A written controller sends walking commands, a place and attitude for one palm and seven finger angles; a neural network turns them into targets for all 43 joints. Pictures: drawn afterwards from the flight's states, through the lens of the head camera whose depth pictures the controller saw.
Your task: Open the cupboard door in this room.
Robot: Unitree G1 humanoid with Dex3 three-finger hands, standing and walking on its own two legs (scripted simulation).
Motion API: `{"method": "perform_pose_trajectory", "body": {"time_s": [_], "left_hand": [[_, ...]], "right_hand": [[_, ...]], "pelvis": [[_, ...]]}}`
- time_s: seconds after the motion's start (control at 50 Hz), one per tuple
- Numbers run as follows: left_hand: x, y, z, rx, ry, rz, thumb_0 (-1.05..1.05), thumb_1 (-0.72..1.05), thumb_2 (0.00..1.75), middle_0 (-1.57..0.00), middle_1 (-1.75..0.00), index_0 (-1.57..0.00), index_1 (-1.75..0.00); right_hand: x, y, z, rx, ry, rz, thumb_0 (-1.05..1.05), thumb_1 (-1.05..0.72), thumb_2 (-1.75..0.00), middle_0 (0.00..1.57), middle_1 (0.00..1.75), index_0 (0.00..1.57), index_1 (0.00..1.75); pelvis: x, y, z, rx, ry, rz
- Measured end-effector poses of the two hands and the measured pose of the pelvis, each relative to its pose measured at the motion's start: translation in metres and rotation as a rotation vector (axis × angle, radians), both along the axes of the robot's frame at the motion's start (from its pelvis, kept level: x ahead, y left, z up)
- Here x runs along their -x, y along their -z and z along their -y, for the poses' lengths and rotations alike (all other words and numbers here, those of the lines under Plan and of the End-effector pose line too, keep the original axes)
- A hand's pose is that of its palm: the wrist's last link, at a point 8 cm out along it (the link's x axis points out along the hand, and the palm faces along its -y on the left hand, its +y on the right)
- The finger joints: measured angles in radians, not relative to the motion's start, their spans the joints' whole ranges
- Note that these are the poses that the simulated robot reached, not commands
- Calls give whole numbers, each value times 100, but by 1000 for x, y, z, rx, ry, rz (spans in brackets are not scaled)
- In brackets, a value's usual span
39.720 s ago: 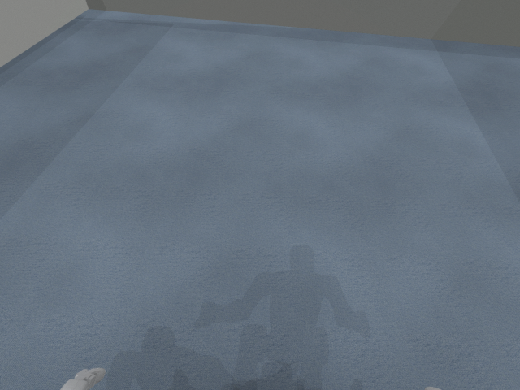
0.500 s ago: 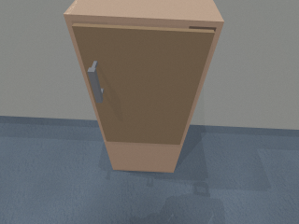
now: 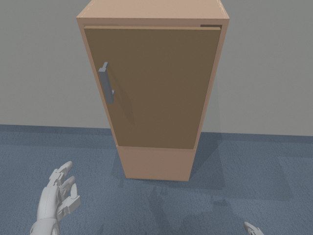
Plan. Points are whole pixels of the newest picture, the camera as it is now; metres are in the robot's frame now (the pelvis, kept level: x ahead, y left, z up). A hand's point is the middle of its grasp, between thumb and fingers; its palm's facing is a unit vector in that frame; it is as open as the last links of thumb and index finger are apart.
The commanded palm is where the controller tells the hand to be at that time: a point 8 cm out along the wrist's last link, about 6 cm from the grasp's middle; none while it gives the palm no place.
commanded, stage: raise the hand with hooked fingers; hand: left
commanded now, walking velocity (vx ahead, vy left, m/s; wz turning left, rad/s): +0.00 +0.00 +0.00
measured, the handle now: (108, 83) +0.56 +0.19 +0.09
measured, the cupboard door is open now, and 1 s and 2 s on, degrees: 0 0 0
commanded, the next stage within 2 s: move the hooked fingers beside the handle in 1.92 s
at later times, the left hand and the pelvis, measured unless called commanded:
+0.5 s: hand (77, 198) +0.21 +0.20 +0.01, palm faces -0.09 -0.99 -0.07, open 10.2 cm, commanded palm +0.17 +0.27 +0.01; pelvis -0.04 -0.02 -0.05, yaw +0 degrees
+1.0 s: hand (45, 174) +0.24 +0.27 +0.06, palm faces +0.01 -1.00 -0.04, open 13.1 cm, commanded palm +0.21 +0.32 +0.07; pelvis -0.02 +0.02 -0.03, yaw +0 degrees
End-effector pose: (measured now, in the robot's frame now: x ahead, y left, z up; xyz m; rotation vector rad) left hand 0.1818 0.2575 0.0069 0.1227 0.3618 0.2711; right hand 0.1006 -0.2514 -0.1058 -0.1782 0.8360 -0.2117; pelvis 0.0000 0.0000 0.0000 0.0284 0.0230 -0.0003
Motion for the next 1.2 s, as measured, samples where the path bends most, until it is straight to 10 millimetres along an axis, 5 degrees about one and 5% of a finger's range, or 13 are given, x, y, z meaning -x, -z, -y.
{"method": "perform_pose_trajectory", "body": {"time_s": [0.04,0.1,0.22,0.32,0.42,0.56,0.7,0.86,1.0,1.2], "left_hand": [[-15,-16,3,4,58,160,1,82,86,-20,-36,-20,-36],[-15,-12,11,28,182,308,0,76,84,-21,-39,-20,-40],[34,42,12,114,303,259,0,63,78,-22,-48,-22,-48],[50,32,-8,80,185,331,1,51,73,-23,-55,-23,-55],[21,-3,-7,33,265,435,1,40,68,-23,-63,-23,-63],[-23,-6,-10,108,357,245,1,23,61,-25,-73,-25,-73],[-17,-29,-42,61,219,341,0,7,54,-26,-83,-26,-84],[-25,-27,-49,91,300,322,0,-11,46,-27,-95,-27,-96],[-38,-59,-68,73,271,405,-1,-28,39,-28,-106,-28,-106],[-46,-74,-81,90,272,340,-1,-46,32,-29,-117,-29,-117]], "right_hand": [[-11,-1,2,-3,-16,73,1,-90,-90,20,30,20,30],[-23,-3,9,7,-49,164,1,-90,-90,20,30,20,30],[-36,1,26,71,-111,270,1,-90,-90,20,30,20,30],[-35,10,26,102,-118,259,1,-90,-90,20,30,20,30],[-24,18,11,79,-125,216,1,-90,-90,20,30,20,30],[0,17,-1,25,-51,146,1,-90,-90,20,30,20,30],[5,7,-1,49,-49,96,1,-90,-90,20,30,20,30],[-21,-5,-11,89,-86,140,1,-90,-90,20,30,20,30],[-43,-26,-32,73,-111,231,1,-90,-90,20,30,20,30],[-45,-32,-50,38,-138,239,1,-90,-90,20,30,20,30]], "pelvis": [[11,7,4,8,2,-35],[28,25,12,7,13,-98],[50,58,23,17,9,-148],[53,67,25,44,-10,-134],[50,63,24,65,-22,-123],[37,46,14,52,7,-134],[24,36,1,50,16,-136],[22,33,-13,66,0,-120],[20,25,-20,70,0,-86],[23,17,-25,70,-4,-49]]}}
